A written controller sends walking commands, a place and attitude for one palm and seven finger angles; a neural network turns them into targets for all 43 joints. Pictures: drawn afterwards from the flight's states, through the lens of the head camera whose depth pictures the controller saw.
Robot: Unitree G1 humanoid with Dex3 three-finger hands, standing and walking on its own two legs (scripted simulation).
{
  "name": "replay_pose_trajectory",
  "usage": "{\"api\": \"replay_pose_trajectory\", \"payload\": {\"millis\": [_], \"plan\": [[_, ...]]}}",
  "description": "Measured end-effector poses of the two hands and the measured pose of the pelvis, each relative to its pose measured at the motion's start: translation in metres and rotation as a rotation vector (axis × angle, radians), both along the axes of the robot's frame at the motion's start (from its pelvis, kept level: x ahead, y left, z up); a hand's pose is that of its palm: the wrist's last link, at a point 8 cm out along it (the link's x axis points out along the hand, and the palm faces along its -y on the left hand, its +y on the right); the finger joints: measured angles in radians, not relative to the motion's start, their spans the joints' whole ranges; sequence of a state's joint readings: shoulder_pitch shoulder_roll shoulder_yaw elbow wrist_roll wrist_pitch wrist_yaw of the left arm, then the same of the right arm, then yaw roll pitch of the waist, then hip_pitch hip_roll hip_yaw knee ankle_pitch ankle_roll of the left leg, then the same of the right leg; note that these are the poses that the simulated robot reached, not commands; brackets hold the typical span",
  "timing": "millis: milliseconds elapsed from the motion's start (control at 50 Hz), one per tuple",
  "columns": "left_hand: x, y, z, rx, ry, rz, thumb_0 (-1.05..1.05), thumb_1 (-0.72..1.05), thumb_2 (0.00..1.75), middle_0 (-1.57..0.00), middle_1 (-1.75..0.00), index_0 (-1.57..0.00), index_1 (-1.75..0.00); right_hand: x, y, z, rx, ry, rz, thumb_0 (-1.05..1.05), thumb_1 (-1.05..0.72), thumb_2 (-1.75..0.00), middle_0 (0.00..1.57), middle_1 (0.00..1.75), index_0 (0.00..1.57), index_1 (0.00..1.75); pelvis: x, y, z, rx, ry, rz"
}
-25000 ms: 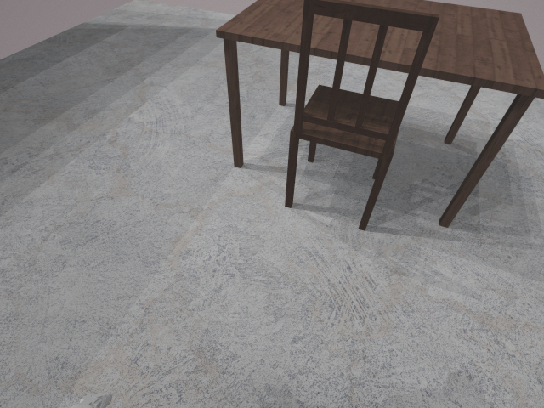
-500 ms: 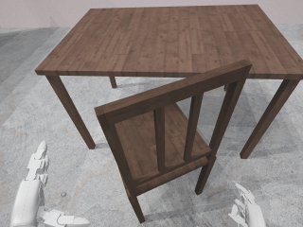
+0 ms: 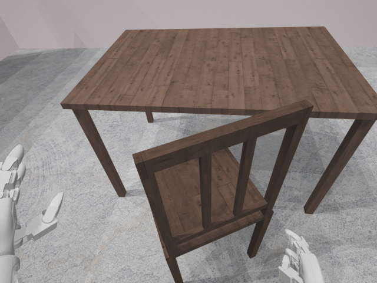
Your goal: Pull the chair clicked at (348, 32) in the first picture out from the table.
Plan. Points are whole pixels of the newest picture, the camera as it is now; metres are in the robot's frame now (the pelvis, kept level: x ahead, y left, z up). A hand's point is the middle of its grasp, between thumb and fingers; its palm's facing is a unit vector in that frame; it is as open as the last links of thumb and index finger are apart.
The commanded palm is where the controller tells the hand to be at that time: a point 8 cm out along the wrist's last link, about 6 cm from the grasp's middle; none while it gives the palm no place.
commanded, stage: draw the hand back to the body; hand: left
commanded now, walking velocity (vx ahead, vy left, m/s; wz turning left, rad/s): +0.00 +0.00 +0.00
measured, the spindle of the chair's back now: (205, 196) +0.35 +0.01 -0.04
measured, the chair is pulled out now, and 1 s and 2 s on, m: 0.21 0.21 0.21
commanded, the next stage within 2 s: step back with the hand held close in 0.44 s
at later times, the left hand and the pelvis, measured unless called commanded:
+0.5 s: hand (29, 202) +0.18 +0.27 +0.17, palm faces +0.50 -0.75 -0.43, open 7.4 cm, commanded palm +0.14 +0.31 +0.18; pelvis +0.00 +0.01 +0.00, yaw -1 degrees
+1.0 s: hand (30, 210) +0.17 +0.27 +0.16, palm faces +0.37 -0.75 -0.56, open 7.4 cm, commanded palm +0.11 +0.31 +0.18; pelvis -0.03 +0.02 +0.00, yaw -1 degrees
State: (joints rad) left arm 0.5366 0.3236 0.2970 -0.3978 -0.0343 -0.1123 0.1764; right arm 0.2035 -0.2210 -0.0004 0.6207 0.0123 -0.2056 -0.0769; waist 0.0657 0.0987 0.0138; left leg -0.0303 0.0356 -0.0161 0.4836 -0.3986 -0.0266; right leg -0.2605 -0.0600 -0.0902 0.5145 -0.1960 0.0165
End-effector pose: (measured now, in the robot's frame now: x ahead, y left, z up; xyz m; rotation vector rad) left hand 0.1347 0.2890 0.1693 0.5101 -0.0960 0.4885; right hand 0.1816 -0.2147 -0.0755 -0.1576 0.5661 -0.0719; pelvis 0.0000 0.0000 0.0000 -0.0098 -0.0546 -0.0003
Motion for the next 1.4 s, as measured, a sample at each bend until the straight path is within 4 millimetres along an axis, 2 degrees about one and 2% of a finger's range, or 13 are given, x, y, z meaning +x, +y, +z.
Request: {"api": "replay_pose_trajectory", "payload": {"millis": [140, 200, 320, 420, 500, 560, 700, 800, 900, 1060, 1200, 1300, 1400], "plan": [[0.002, 0.013, 0.032, 0.076, -0.111, 0.016, 0.01, 0.72, 0.82, -0.19, -0.27, -0.18, -0.27, -0.009, -0.003, -0.004, -0.005, 0.033, -0.015, 0.02, -0.91, -0.9, 0.2, 0.3, 0.21, 0.3, 0.0, 0.004, 0.003, -0.001, -0.012, -0.006], [0.005, 0.016, 0.027, 0.058, -0.102, 0.018, 0.01, 0.79, 0.85, -0.2, -0.28, -0.19, -0.28, -0.013, -0.004, -0.006, -0.001, 0.052, -0.032, 0.02, -0.91, -0.9, 0.2, 0.3, 0.21, 0.3, -0.001, 0.005, 0.003, 0.0, -0.011, -0.011], [0.008, 0.015, 0.002, -0.006, -0.013, 0.001, 0.01, 0.86, 0.89, -0.21, -0.3, -0.2, -0.3, -0.022, -0.007, -0.007, -0.018, 0.08, -0.044, 0.02, -0.91, -0.9, 0.2, 0.3, 0.21, 0.3, -0.003, 0.008, 0.004, 0.001, -0.009, -0.017], [0.004, 0.012, 0.011, 0.013, -0.039, -0.022, 0.02, 0.88, 0.9, -0.21, -0.3, -0.21, -0.3, -0.022, -0.006, -0.004, -0.031, 0.071, -0.04, 0.02, -0.91, -0.9, 0.2, 0.3, 0.21, 0.3, -0.001, 0.01, 0.004, -0.004, -0.015, -0.015], [0.002, 0.017, 0.021, 0.037, -0.087, -0.013, 0.02, 0.89, 0.9, -0.21, -0.3, -0.21, -0.31, -0.017, -0.002, -0.001, -0.024, 0.055, -0.039, 0.02, -0.91, -0.9, 0.2, 0.3, 0.21, 0.3, -0.001, 0.011, 0.005, -0.005, -0.023, -0.015], [0.003, 0.021, 0.022, 0.034, -0.098, 0.002, 0.02, 0.89, 0.9, -0.21, -0.31, -0.21, -0.31, -0.013, 0.002, 0.0, -0.014, 0.042, -0.035, 0.02, -0.91, -0.9, 0.2, 0.3, 0.21, 0.3, -0.002, 0.012, 0.004, -0.004, -0.025, -0.017], [0.019, 0.028, 0.033, 0.087, -0.137, -0.024, 0.02, 0.89, 0.9, -0.21, -0.31, -0.21, -0.31, -0.017, 0.004, 0.0, -0.016, 0.077, -0.028, 0.01, -0.91, -0.9, 0.2, 0.3, 0.21, 0.3, -0.014, 0.014, 0.005, 0.006, 0.003, -0.033], [0.026, 0.019, 0.018, 0.104, -0.024, -0.101, 0.01, 0.89, 0.9, -0.21, -0.3, -0.2, -0.31, -0.032, -0.004, -0.007, -0.02, 0.14, -0.073, 0.01, -0.91, -0.9, 0.2, 0.3, 0.21, 0.3, -0.019, 0.018, 0.005, 0.015, 0.035, -0.039], [0.016, 0.014, 0.007, 0.113, 0.056, -0.153, 0.02, 0.89, 0.9, -0.21, -0.31, -0.21, -0.31, -0.05, -0.012, -0.012, -0.037, 0.201, -0.127, 0.01, -0.91, -0.9, 0.2, 0.3, 0.21, 0.3, -0.023, 0.019, 0.002, 0.019, 0.049, -0.031], [-0.012, 0.022, 0.022, 0.153, -0.052, -0.11, 0.02, 0.89, 0.9, -0.22, -0.31, -0.21, -0.31, -0.064, -0.012, -0.009, -0.049, 0.186, -0.139, 0.02, -0.91, -0.9, 0.2, 0.3, 0.21, 0.3, -0.038, 0.014, -0.003, 0.029, 0.032, -0.02], [-0.036, 0.015, 0.011, 0.08, -0.092, -0.034, 0.01, 0.89, 0.9, -0.21, -0.31, -0.21, -0.31, -0.07, -0.014, -0.007, -0.033, 0.125, -0.104, 0.01, -0.91, -0.9, 0.2, 0.3, 0.21, 0.3, -0.053, 0.004, -0.007, 0.027, 0.019, -0.023], [-0.043, 0.006, 0.003, 0.046, -0.082, -0.044, 0.02, 0.89, 0.9, -0.21, -0.31, -0.21, -0.31, -0.085, -0.02, -0.007, -0.066, 0.144, -0.076, 0.01, -0.91, -0.9, 0.2, 0.3, 0.21, 0.3, -0.068, 0.001, -0.007, 0.02, 0.034, -0.022], [-0.047, 0.007, 0.01, 0.088, -0.069, -0.085, 0.02, 0.89, 0.9, -0.22, -0.31, -0.21, -0.31, -0.107, -0.026, -0.004, -0.095, 0.181, -0.088, 0.01, -0.91, -0.9, 0.2, 0.3, 0.21, 0.3, -0.08, 0.003, -0.004, 0.011, 0.05, -0.014]]}}
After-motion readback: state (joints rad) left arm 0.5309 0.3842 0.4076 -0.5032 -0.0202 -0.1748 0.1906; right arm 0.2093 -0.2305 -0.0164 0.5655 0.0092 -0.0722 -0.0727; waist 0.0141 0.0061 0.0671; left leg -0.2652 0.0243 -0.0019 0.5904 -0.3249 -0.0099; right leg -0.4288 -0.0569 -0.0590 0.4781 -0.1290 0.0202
